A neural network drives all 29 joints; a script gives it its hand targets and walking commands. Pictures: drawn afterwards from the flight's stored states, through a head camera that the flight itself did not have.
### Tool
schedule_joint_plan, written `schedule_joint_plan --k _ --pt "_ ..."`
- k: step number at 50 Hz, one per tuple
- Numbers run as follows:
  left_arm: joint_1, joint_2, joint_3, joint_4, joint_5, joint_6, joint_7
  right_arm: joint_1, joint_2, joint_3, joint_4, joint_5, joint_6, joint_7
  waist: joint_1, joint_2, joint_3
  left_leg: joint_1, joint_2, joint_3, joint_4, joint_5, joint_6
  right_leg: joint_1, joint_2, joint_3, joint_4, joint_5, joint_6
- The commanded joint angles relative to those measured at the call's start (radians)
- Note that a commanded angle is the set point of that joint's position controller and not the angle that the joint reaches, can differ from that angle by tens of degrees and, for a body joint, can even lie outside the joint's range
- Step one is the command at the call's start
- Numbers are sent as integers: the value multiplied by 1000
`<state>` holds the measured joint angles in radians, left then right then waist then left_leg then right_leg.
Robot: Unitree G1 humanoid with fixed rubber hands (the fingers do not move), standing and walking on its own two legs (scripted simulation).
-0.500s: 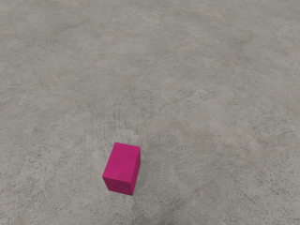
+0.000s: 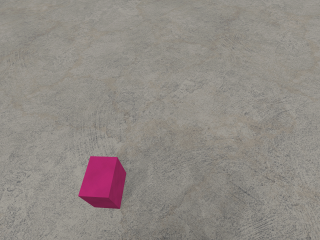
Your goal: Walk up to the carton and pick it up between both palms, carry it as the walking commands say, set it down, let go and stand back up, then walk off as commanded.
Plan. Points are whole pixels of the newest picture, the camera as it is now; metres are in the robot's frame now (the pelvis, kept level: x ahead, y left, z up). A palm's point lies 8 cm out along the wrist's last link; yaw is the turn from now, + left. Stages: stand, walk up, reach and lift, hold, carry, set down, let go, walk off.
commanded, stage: walk off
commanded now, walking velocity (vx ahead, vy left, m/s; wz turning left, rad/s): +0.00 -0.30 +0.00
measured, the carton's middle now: (105, 183) +0.50 +0.38 -0.64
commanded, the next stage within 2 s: stand in 1.70 s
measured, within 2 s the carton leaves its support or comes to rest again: neither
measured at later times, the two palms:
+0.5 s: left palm out of the picture +0.05 +0.14 -0.14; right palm out of the picture +0.01 -0.37 -0.09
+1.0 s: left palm out of the picture +0.07 -0.04 -0.11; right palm out of the picture +0.07 -0.56 -0.13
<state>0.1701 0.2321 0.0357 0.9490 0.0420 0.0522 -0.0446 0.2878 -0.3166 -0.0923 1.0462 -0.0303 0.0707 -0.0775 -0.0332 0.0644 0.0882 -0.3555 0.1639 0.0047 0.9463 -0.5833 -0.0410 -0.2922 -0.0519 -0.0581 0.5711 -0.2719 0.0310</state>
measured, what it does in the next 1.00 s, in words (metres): steps to the right: left foot, then right foot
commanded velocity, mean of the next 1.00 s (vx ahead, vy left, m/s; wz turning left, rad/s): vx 0.00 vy -0.30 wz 0.00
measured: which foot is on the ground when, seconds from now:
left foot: up 0.00-0.28, down 0.30-0.74, up 0.76-1.00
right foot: down 0.00-0.30, up 0.32-0.74, down 0.76-1.00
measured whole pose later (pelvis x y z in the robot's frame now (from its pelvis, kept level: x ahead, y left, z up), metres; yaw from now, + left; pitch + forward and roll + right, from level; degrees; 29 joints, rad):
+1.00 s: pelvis +0.03 -0.29 +0.01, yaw +1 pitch +1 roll +2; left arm 0.23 0.20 0.00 0.94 0.04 0.05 0.01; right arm 0.22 -0.26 -0.09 1.01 -0.04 0.08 -0.06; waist 0.02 0.02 0.03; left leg -0.51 0.01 0.12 1.19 -0.43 0.01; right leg -0.25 -0.01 -0.13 0.44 -0.22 -0.08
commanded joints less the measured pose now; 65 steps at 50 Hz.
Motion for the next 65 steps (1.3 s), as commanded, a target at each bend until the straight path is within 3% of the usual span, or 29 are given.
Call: schedule_joint_plan --k 1,2,6,12,13,14,15,16,17,18,21,27,30,31,33,35,36,37,38,39,42,47,52,57,59,60,61,62,65 --pt "85 175 19 -18 -5 -11 47 10 -86 -7 -51 25 -3 0 57 -249 -126 -208 -123 0 378 59 75 185 -164 101 -197 561 -161" --pt "75 139 9 -22 -10 -9 56 34 -89 -10 -34 12 0 6 32 -246 -127 -207 -112 38 362 97 67 190 -162 89 -201 564 -159" --pt "73 106 -7 -27 7 -10 66 -43 1 10 -54 1 -4 11 64 -225 -85 -189 -136 110 71 104 43 188 -144 137 -230 405 -214" --pt "77 91 -19 -9 -3 6 58 59 35 37 -25 14 -9 -16 -2 -175 -85 180 -143 148 -331 297 93 -35 -119 130 -148 246 -213" --pt "64 99 -16 -18 1 9 54 118 2 31 -10 13 -13 -23 -41 -72 -106 345 -83 80 -459 407 99 -171 -82 102 -73 123 -168" --pt "90 53 -29 -26 -5 7 52 178 -82 6 -1 -4 -15 -28 -71 133 -104 452 151 -190 -642 370 151 -330 22 12 128 -92 -82" --pt "117 83 -15 -46 4 18 54 163 -211 -18 -21 -17 -12 -34 -45 310 -86 362 494 -530 -749 532 265 -428 76 81 487 -321 -23" --pt "97 129 12 -49 15 25 54 156 -162 -4 -13 -18 -11 -35 -5 84 -57 235 471 -450 -767 492 281 -366 46 204 634 -253 -28" --pt "68 146 23 -49 10 26 44 67 -155 -7 -40 -14 -18 -35 12 15 -13 152 404 -348 -762 431 291 -365 53 216 662 -175 -31" --pt "63 131 25 -33 25 21 37 22 -81 4 -43 -5 -29 -17 27 -23 22 119 293 -254 -699 517 236 -340 46 241 672 -108 -13" --pt "101 90 34 -16 14 24 16 -33 -72 13 -67 11 -52 -2 51 50 -27 177 181 -36 -640 652 163 -321 58 167 658 -24 33" --pt "57 54 30 -50 -10 28 1 65 -80 -1 -35 -9 -65 4 19 144 -25 155 125 74 -607 597 121 -250 43 107 460 61 85" --pt "25 7 10 -75 -10 27 -14 82 -82 -7 -23 -4 -58 9 -4 267 -23 128 141 65 -641 475 124 -146 -4 17 235 40 85" --pt "-9 27 9 -76 -8 30 -18 91 -114 -22 -22 -5 -54 12 -35 269 -11 124 153 44 -649 453 132 -108 -9 -7 148 -36 85" --pt "8 44 18 -76 -11 24 -21 78 -130 -29 -28 -5 -43 11 -16 240 -2 110 196 15 -641 485 133 -56 -17 -26 52 -94 64" --pt "114 68 30 -34 -5 21 -18 8 -168 -44 -70 -5 -36 5 41 121 -59 53 193 21 -536 473 108 132 -12 -57 -153 4 25" --pt "164 101 46 -9 10 11 -6 53 -145 -46 -62 -8 -36 3 59 -3 -88 2 122 81 -388 432 71 259 4 -38 -241 40 9" --pt "235 168 55 -2 24 -8 -1 93 -55 -28 -62 -20 -28 10 93 -352 -147 -153 -26 145 -93 56 33 370 -197 177 -323 240 -30" --pt "203 252 54 -24 12 -17 13 72 30 -8 -65 -13 -5 -5 101 -508 -135 -258 -137 78 176 -163 36 302 -291 232 -232 575 -108" --pt "199 254 54 -23 9 -22 25 12 21 -7 -96 5 1 -15 149 -466 -164 -208 -134 -6 274 -122 58 164 -278 171 -234 597 -204" --pt "92 132 11 -35 -4 -20 46 40 -31 -12 -55 16 -3 5 57 -267 -110 -234 -135 15 381 65 77 157 -170 70 -219 522 -172" --pt "47 85 -11 -70 -4 -15 64 2 -20 -12 -57 -20 9 10 43 -194 -75 -196 -136 98 248 179 53 92 -158 138 -281 255 -187" --pt "179 48 -25 -15 -4 -11 77 -60 31 21 -78 3 3 0 85 -201 -80 -160 -134 98 -27 117 66 183 -176 198 -270 298 -210" --pt "133 96 -16 -20 12 -5 61 13 60 42 -34 20 -2 -19 35 -140 -94 98 -137 131 -255 207 98 36 -142 165 -231 346 -190" --pt "96 100 -17 -30 6 8 54 137 26 33 -8 19 -9 -19 -42 -15 -105 331 -54 70 -479 403 111 -178 -79 95 -127 165 -138" --pt "110 79 -24 -51 -6 1 46 192 -57 14 9 2 -14 -19 -66 216 -122 483 191 -201 -660 359 179 -362 13 0 107 -18 -55" --pt "148 94 -10 -62 7 6 49 177 -158 -10 -17 -4 -9 -30 -41 307 -127 394 513 -497 -725 500 306 -449 54 44 472 -327 4" --pt "95 136 10 -71 23 14 38 137 -110 11 -6 -17 -8 -38 1 100 -41 219 479 -420 -759 452 314 -415 27 187 606 -233 -33" --pt "42 73 16 -66 33 11 16 8 -33 25 -38 -1 -42 -25 21 -59 -18 124 247 -151 -648 612 220 -344 43 199 645 -74 10"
